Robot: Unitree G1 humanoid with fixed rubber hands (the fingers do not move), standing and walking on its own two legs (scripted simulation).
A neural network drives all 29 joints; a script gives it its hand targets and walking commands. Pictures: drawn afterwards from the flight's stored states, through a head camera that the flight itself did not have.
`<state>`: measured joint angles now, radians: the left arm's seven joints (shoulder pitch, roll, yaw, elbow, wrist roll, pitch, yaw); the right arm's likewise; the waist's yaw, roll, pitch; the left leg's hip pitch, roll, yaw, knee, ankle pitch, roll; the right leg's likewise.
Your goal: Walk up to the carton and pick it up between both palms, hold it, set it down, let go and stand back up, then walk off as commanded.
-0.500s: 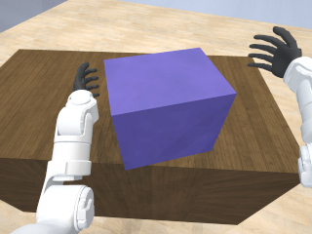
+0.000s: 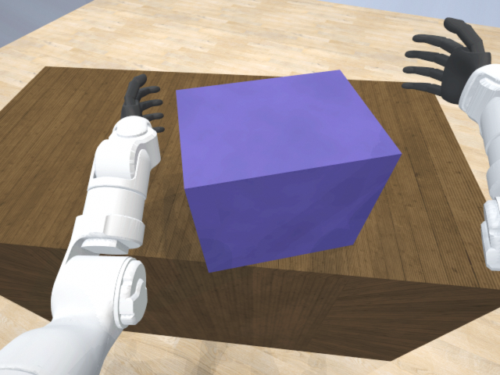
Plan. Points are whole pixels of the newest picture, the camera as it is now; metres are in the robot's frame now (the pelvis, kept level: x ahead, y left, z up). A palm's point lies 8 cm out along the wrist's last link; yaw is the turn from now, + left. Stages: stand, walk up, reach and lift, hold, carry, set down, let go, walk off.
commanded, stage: reach and lift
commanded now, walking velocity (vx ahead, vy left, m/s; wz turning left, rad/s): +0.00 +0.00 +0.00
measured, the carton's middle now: (272, 174) +0.44 +0.01 +0.06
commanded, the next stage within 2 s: none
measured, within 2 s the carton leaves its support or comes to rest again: neither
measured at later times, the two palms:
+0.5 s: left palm (147, 159) +0.40 +0.21 +0.12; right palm (442, 128) +0.46 -0.25 +0.16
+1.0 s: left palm (159, 165) +0.42 +0.20 +0.09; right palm (407, 131) +0.49 -0.21 +0.14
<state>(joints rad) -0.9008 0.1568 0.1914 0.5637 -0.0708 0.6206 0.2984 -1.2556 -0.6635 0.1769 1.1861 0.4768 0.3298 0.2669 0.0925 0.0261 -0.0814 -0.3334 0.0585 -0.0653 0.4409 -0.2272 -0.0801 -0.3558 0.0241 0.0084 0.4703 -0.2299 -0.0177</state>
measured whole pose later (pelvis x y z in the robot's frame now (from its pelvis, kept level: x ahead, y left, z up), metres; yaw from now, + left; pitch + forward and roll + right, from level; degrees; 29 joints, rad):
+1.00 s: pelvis -0.01 +0.00 +0.00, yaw +0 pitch +16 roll +0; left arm -0.90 0.12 0.12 0.94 -0.10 0.12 0.22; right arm -1.11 -0.58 0.26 1.26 0.48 -0.04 0.24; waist 0.14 0.03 -0.14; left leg -0.54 0.06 -0.07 0.44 -0.19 -0.08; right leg -0.57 0.03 0.01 0.47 -0.19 -0.02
